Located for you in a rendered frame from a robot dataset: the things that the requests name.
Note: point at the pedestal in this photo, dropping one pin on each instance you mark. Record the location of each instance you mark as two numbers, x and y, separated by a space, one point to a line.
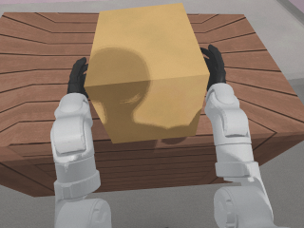
37 54

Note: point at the robot left forearm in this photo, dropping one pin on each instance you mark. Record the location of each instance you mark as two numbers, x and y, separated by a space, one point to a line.
73 151

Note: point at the right robot upper arm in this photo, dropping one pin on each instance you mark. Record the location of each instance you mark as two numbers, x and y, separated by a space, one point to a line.
242 207

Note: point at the left robot upper arm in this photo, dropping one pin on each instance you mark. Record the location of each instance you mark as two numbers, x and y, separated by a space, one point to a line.
86 213

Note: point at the right robot hand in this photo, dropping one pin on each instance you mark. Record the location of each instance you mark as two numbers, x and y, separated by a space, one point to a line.
215 66

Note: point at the carton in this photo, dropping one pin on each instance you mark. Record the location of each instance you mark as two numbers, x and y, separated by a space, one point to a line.
146 75

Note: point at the robot right forearm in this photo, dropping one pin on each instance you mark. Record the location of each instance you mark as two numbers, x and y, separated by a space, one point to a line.
232 139

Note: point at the left robot hand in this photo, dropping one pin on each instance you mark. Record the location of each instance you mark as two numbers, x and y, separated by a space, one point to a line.
77 78

